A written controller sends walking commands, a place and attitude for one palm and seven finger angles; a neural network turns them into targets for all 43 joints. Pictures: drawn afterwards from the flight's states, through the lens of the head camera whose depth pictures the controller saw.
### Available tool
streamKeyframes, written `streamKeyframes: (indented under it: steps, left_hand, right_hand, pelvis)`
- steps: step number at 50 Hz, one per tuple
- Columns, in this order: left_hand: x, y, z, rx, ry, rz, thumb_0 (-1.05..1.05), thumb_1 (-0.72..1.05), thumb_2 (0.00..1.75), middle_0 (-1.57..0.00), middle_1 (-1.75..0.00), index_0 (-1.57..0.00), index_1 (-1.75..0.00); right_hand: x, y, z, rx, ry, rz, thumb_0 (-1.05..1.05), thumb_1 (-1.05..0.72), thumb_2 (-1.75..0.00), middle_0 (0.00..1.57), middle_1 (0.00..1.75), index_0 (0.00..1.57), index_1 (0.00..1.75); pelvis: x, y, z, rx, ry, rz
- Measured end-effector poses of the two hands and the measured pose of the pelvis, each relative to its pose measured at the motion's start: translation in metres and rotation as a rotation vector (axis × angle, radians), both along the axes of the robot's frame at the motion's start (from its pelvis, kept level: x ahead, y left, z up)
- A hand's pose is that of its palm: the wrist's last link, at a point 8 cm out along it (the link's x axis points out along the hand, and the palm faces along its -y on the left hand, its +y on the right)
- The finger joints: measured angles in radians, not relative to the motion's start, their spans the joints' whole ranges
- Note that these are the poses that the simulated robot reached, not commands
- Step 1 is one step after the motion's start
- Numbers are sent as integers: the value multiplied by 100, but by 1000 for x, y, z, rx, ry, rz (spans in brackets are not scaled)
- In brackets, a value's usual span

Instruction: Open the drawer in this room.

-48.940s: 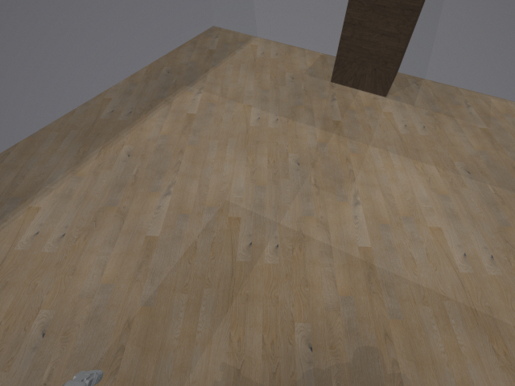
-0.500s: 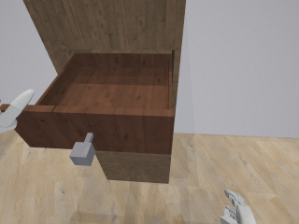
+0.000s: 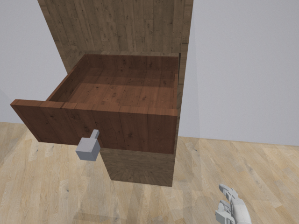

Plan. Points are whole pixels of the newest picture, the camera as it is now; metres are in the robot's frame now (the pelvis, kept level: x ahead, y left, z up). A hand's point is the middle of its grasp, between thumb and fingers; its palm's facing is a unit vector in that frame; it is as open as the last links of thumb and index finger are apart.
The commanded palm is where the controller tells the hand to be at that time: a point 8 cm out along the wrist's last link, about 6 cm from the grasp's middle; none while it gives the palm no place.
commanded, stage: step back with the hand held close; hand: left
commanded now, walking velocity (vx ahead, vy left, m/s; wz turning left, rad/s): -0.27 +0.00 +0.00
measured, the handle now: (91, 142) +0.25 +0.18 +0.14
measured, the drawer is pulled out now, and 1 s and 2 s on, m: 0.28 0.28 0.28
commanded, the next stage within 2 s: stop stepping back and stand still in 1.02 s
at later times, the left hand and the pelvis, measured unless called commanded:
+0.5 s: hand out of the picture +0.13 +0.24 +0.32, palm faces +0.61 -0.66 -0.44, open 7.4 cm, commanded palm +0.06 +0.30 +0.32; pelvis -0.07 +0.02 -0.01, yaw +0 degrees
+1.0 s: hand out of the picture +0.05 +0.27 +0.34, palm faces +0.65 -0.72 -0.25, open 7.4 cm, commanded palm -0.02 +0.31 +0.32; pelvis -0.15 +0.03 -0.01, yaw +1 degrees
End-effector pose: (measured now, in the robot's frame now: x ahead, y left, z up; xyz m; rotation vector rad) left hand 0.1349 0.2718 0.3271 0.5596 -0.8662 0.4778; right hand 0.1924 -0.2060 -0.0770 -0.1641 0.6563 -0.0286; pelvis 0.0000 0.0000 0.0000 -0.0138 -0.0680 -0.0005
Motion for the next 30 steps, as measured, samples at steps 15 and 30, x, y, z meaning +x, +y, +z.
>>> streamKeyframes:
  steps: [15, 30]
  left_hand:
    - [-6, -7, -1, 226, 61, -44, 1, 88, 90, -21, -30, -21, -30]
    - [-73, 10, 5, 244, -131, 27, 0, 88, 90, -22, -30, -21, -30]
  right_hand:
    - [-65, -35, -4, -74, 90, -157, 1, -90, -90, 20, 30, 20, 30]
    - [-133, -17, -22, -73, 95, -132, 1, -90, -90, 20, 30, 20, 30]
  pelvis:
    - [-34, 11, -4, -13, 98, -6]
    - [-87, 16, -19, -11, 89, 1]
